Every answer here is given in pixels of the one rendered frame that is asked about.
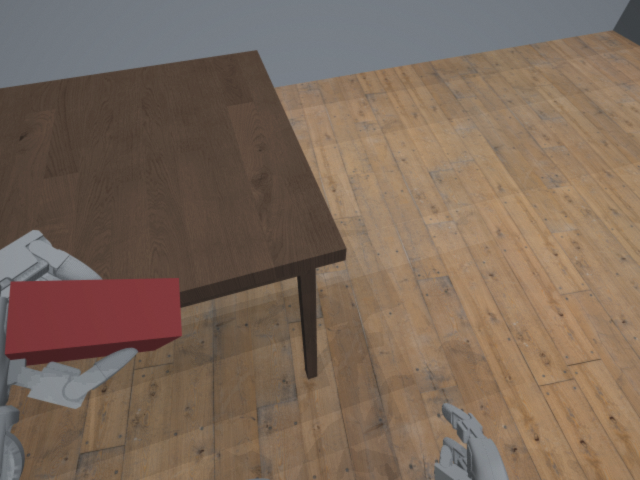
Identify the left robot forearm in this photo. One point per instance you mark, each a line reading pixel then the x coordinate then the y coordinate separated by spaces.
pixel 12 457

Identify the robot left hand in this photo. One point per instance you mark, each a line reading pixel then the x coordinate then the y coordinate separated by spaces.
pixel 32 258

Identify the robot right hand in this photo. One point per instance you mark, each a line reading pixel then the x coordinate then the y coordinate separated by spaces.
pixel 480 461

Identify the table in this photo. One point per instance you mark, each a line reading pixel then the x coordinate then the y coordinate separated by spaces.
pixel 186 170

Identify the sponge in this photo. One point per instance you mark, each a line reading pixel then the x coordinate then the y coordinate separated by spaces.
pixel 55 321

